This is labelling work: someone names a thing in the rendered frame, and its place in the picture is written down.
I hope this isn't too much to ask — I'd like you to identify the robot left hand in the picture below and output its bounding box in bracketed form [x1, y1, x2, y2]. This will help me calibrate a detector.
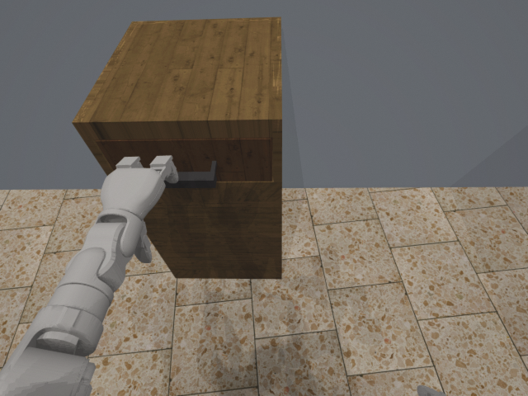
[101, 155, 178, 263]

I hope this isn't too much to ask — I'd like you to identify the handle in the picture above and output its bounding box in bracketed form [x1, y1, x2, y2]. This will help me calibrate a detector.
[164, 161, 217, 188]

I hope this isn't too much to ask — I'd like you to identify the drawer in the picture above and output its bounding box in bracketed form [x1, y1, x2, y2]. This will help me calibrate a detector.
[96, 137, 273, 182]

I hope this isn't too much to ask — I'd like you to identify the robot left forearm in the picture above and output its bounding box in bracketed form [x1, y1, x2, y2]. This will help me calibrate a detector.
[0, 209, 143, 389]

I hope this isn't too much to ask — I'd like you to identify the cabinet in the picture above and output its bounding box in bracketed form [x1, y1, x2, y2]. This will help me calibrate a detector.
[72, 17, 282, 279]

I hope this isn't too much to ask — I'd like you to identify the left robot upper arm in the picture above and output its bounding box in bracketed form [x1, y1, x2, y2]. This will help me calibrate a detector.
[0, 346, 96, 396]

